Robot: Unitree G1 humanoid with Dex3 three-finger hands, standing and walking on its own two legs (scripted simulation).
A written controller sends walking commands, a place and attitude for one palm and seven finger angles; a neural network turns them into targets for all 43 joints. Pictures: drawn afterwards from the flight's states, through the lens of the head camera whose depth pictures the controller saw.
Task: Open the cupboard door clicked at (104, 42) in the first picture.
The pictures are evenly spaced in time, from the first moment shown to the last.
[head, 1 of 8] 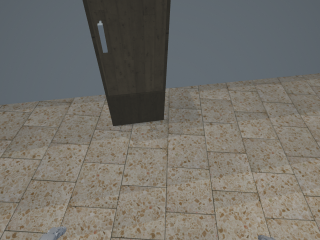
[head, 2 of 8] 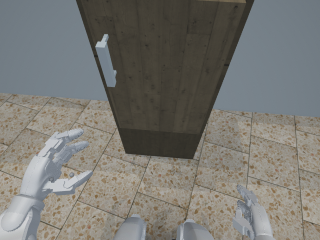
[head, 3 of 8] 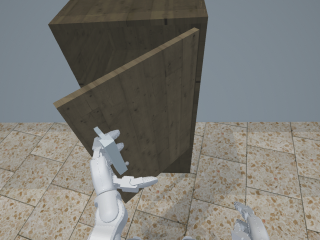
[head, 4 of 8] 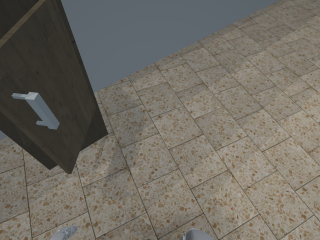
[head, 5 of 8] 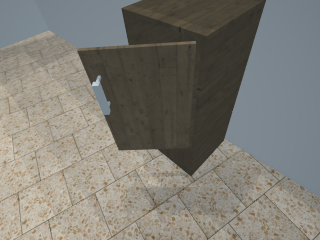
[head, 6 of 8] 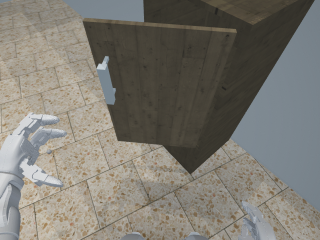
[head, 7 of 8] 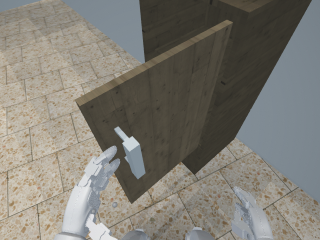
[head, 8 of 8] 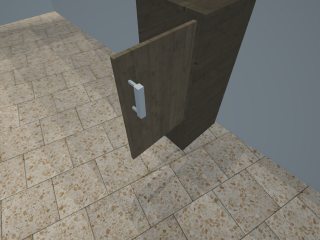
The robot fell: no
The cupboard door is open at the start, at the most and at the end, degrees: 0 91 91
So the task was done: yes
